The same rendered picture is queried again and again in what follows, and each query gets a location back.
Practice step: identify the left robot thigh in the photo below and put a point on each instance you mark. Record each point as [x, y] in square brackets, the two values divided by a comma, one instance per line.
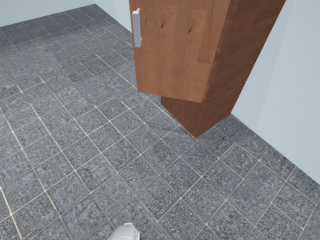
[125, 232]

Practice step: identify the cupboard door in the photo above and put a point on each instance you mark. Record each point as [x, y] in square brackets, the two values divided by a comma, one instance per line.
[178, 47]

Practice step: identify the handle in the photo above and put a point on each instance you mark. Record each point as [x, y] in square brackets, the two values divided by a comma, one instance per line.
[136, 27]

